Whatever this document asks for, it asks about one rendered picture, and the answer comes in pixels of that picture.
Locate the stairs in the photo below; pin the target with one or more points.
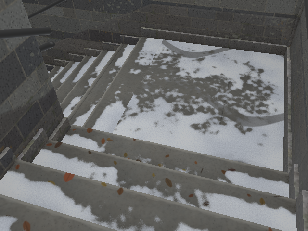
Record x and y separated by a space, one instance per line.
93 180
80 85

